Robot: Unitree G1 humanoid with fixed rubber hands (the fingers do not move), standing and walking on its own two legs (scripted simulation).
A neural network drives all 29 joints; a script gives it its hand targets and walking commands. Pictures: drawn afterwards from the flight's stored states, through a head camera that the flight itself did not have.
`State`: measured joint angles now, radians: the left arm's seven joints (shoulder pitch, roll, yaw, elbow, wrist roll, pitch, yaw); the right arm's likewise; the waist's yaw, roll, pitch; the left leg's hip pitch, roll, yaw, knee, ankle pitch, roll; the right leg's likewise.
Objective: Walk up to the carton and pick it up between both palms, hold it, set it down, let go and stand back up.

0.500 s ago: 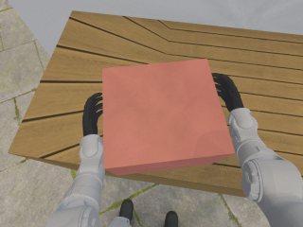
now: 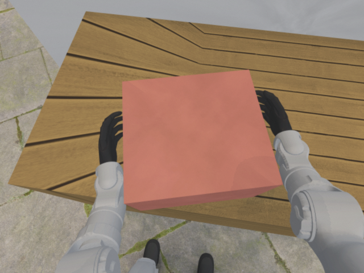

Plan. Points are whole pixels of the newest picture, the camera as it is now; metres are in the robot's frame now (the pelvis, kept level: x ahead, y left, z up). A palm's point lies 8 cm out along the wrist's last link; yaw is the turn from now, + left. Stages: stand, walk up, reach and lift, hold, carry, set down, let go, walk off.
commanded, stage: set down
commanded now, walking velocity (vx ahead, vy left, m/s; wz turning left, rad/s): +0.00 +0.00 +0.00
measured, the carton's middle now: (192, 143) +0.40 +0.02 -0.06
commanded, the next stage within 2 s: none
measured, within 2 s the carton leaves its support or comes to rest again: neither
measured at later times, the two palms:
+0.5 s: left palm (108, 155) +0.35 +0.21 -0.06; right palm (282, 127) +0.45 -0.19 -0.03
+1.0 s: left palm (89, 174) +0.30 +0.24 -0.05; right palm (324, 153) +0.39 -0.27 -0.03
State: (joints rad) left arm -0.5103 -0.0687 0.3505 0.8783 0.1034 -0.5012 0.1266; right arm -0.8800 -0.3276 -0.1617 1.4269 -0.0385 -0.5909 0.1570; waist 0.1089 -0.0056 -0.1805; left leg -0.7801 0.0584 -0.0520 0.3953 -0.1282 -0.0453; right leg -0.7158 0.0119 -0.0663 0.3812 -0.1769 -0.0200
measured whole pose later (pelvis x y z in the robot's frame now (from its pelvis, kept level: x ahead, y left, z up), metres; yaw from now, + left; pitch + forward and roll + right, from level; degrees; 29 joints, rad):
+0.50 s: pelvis -0.02 +0.00 -0.01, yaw -2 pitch +33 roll -2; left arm -0.62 0.03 0.25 0.96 0.06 -0.43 0.15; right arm -0.98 -0.39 -0.04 1.48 0.22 -0.55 0.17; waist 0.13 -0.01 -0.18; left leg -0.94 0.07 -0.05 0.52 -0.15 -0.05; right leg -0.87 0.03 -0.06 0.48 -0.18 -0.02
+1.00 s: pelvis -0.04 -0.01 -0.02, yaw -2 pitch +31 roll -2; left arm -0.46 0.11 0.16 0.79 -0.07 -0.31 0.14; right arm -0.75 -0.57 0.08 1.36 0.45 -0.53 0.24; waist 0.16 -0.01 -0.22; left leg -0.96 0.08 -0.05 0.54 -0.14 -0.05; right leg -0.90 0.03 -0.06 0.53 -0.18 -0.02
